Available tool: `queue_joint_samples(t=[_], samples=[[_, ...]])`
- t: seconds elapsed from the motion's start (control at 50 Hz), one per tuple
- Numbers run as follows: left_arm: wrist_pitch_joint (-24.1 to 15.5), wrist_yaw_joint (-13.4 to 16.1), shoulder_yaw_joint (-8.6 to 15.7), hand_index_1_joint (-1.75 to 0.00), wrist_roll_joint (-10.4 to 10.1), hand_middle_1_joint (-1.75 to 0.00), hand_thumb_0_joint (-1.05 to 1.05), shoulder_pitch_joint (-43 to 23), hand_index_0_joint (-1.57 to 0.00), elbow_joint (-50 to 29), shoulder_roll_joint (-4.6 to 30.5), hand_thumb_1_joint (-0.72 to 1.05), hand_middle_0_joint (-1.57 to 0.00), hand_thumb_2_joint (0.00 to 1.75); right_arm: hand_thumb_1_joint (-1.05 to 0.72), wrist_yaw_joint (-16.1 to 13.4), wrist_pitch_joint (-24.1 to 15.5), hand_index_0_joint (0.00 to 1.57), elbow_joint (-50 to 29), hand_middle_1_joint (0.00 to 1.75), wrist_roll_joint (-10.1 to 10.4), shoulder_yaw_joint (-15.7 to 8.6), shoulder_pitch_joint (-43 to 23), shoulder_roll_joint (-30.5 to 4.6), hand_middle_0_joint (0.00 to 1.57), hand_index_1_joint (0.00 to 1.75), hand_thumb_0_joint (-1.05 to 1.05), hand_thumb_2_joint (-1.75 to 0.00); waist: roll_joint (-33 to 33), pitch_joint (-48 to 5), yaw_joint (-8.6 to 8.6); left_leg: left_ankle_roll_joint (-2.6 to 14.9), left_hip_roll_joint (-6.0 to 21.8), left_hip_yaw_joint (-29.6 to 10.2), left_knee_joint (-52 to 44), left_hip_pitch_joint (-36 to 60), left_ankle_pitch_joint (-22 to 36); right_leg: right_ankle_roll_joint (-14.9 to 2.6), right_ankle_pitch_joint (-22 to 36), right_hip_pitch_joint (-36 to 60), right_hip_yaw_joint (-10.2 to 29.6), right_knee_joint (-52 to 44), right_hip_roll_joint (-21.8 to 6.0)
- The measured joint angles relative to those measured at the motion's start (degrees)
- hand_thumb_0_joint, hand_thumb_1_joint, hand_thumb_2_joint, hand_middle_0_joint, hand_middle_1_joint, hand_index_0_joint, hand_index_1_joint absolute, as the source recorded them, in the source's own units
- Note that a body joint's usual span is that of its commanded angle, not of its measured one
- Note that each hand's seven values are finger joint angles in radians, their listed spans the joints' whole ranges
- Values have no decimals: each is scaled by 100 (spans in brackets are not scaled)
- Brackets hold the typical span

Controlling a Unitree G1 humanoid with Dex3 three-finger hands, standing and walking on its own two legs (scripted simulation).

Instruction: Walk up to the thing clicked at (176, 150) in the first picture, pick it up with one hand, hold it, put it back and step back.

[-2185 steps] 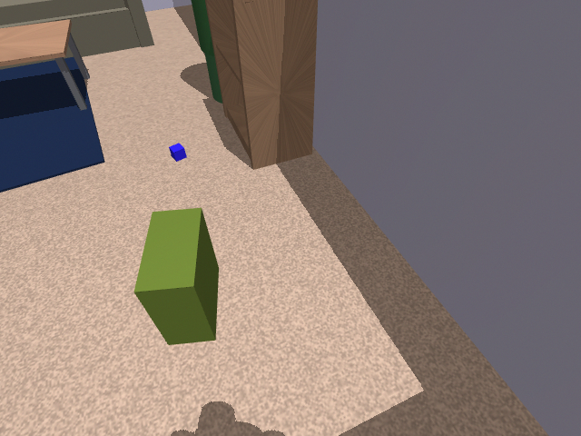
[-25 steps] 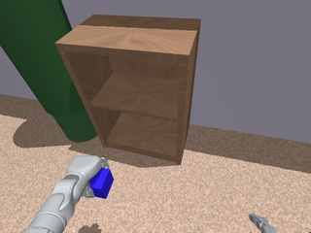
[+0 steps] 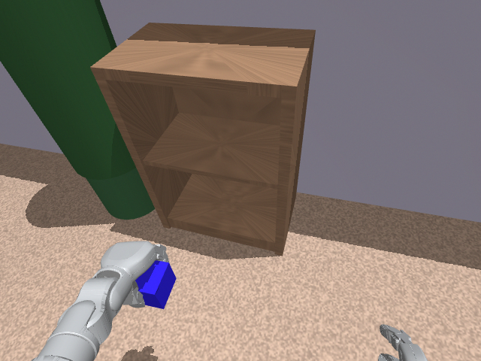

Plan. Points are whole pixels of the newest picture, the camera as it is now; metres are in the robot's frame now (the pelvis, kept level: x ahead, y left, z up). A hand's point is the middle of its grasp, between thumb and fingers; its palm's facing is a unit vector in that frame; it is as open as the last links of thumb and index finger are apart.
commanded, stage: hold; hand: left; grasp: from above
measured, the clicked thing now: (151, 282) +0.30 +0.21 -0.07
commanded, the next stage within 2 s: crouch in 0.30 s
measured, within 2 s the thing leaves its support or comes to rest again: neither
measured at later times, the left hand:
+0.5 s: hand (138, 274) +0.30 +0.23 -0.04, palm faces -0.47 -0.04 -0.88, open 9.0 cm
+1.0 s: hand (155, 293) +0.33 +0.25 -0.21, palm faces -0.43 +0.07 -0.90, open 9.1 cm
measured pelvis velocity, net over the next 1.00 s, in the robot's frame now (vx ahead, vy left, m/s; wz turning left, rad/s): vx -0.02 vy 0.00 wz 0.03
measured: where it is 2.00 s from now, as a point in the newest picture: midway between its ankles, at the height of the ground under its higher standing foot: outside the picture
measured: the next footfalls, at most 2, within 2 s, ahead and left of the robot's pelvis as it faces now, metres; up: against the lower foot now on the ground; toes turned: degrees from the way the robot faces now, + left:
none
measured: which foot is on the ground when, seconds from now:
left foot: down 0.00-1.00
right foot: down 0.00-1.00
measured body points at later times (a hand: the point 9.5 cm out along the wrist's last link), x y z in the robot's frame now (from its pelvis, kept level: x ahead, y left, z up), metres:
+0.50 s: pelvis +0.02 +0.00 +0.00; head +0.03 -0.02 +0.45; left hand +0.32 +0.23 +0.01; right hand +0.16 -0.26 -0.11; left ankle +0.03 +0.13 -0.73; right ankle +0.02 -0.14 -0.73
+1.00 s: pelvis -0.02 +0.00 -0.10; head +0.09 +0.02 +0.34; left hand +0.35 +0.24 -0.16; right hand +0.09 -0.29 -0.21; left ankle +0.02 +0.13 -0.73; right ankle +0.02 -0.14 -0.73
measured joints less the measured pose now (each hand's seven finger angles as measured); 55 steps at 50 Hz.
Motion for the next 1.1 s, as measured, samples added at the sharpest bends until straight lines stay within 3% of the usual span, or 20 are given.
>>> queue_joint_samples(t=[0.44,0.58,0.74,0.86,0.94,1.02,1.1], samples=[[-45,33,33,-47,77,-55,9,-42,-75,68,26,22,-100,30,-91,30,168,20,10,30,-22,-86,17,-27,20,30,1,-90,-35,4,-22,-11,-2,-34,-127,125,-54,-6,-53,151,-40,-152,-2],[-116,239,129,-47,131,-53,8,-2,-75,229,-23,21,-100,33,-90,66,237,20,-30,30,-26,-100,20,-27,20,30,1,-89,-53,0,-68,-17,-7,-57,-79,38,-85,-11,-100,68,-61,-93,-7],[-432,928,203,-45,575,-48,7,-280,-74,1059,-74,19,-100,39,-90,176,305,20,-18,30,-150,-151,-34,-19,20,30,1,-89,-193,-102,-155,-32,0,-166,636,-862,-317,-24,-350,-778,-141,592,-7],[-566,1639,227,-44,1082,-46,7,-935,-75,1937,-47,18,-100,40,-90,319,239,20,60,30,-320,-273,-21,-106,20,30,0,-89,-270,-419,-255,-43,34,-292,2055,-2457,-808,-15,-817,-2286,-207,1907,19],[-564,2087,344,-43,1316,-45,7,-1408,-75,2462,-11,18,-99,39,-90,378,178,20,121,30,-410,-340,34,-172,20,30,0,-90,-271,-649,-375,-39,61,-357,3139,-3646,-1176,14,-1156,-3430,-220,2920,45],[-465,2374,471,-42,1431,-44,8,-1918,-76,2999,57,19,-99,38,-91,355,66,20,224,30,-488,-362,108,-193,20,30,0,-90,-228,-838,-525,-2,72,-410,4138,-4799,-1473,42,-1432,-4544,-222,3861,61],[-325,2442,604,-41,1390,-43,8,-2277,-76,3212,184,19,-99,36,-91,325,-78,20,310,30,-555,-370,214,-147,20,30,0,-90,-161,-999,-665,44,77,-444,5048,-5900,-1711,73,-1652,-5617,-205,4730,75]])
